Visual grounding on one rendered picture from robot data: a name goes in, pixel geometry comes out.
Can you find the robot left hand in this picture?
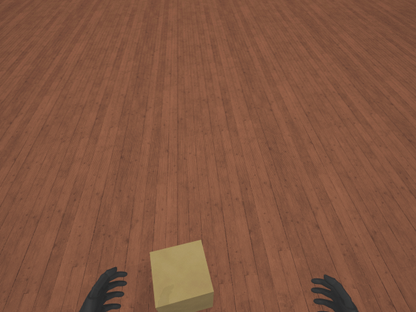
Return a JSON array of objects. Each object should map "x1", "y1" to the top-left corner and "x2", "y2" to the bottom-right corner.
[{"x1": 79, "y1": 267, "x2": 127, "y2": 312}]

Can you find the carton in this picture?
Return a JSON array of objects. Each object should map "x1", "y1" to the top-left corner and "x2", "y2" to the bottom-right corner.
[{"x1": 149, "y1": 240, "x2": 214, "y2": 312}]

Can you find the robot right hand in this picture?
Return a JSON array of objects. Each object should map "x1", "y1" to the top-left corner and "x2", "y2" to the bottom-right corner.
[{"x1": 311, "y1": 275, "x2": 359, "y2": 312}]

